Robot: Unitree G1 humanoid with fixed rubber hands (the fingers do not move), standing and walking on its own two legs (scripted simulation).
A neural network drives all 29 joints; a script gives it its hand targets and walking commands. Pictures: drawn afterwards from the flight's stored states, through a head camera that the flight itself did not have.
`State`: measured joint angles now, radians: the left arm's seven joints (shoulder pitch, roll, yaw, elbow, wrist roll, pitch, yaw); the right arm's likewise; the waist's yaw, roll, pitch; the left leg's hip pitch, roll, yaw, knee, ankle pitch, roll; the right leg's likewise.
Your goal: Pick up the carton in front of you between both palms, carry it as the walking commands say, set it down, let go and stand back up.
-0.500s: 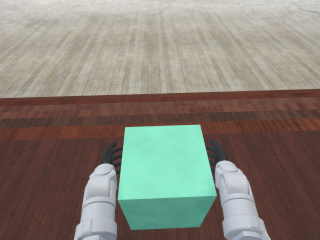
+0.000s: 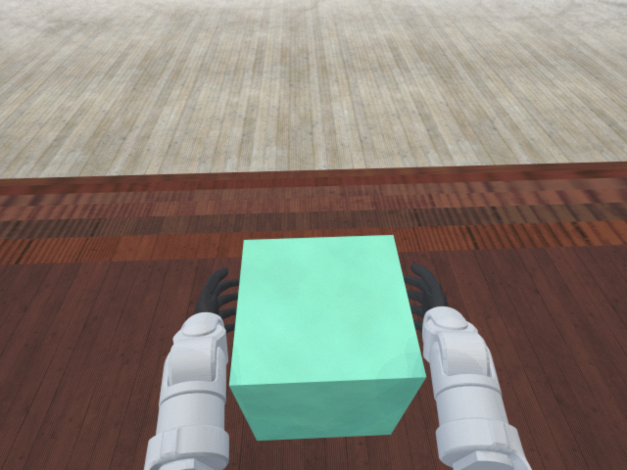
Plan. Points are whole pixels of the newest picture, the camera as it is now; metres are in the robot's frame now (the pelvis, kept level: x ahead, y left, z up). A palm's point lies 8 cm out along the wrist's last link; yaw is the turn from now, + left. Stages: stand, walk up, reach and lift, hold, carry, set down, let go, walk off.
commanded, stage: reach and lift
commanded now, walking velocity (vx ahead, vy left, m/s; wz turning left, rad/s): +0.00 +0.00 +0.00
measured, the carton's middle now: (321, 343) +0.30 +0.00 -0.04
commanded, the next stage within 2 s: hold in 0.42 s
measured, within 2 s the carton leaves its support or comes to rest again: neither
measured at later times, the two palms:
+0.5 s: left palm (206, 321) +0.29 +0.15 +0.04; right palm (436, 315) +0.29 -0.15 +0.04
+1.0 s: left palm (203, 323) +0.28 +0.15 +0.05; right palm (440, 317) +0.28 -0.15 +0.05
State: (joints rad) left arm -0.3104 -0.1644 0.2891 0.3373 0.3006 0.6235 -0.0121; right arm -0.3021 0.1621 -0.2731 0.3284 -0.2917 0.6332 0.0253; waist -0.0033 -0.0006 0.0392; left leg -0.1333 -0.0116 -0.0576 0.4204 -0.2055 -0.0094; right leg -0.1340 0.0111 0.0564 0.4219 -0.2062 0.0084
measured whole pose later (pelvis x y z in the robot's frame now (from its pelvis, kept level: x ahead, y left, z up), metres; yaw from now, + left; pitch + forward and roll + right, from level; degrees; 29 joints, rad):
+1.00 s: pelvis -0.01 +0.00 +0.00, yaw +0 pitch -8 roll +0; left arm -0.29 -0.16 0.26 0.24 0.28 0.75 -0.01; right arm -0.29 0.16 -0.24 0.23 -0.27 0.76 0.02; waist 0.00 0.00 0.04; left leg -0.08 -0.01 -0.06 0.40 -0.19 -0.01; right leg -0.08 0.01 0.06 0.40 -0.19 0.01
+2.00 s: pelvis +0.43 -0.03 -0.02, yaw +2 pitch +3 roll -1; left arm -0.02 -0.13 0.05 -0.42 0.04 1.19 0.15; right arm -0.01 0.13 -0.08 -0.45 -0.03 1.21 -0.14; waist 0.02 0.02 -0.12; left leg -0.27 0.08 0.03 1.19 -0.42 0.02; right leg -0.45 -0.01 -0.28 0.60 -0.21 -0.12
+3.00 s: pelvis +1.04 +0.00 -0.03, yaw +1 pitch +5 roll +0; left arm -0.46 -0.12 0.23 -0.07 0.01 1.03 0.17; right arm -0.42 0.15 -0.27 -0.14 -0.04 1.05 -0.15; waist 0.12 -0.01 0.00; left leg -0.60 -0.02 -0.01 1.23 -0.49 0.03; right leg -0.40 0.05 -0.07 0.73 -0.42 -0.08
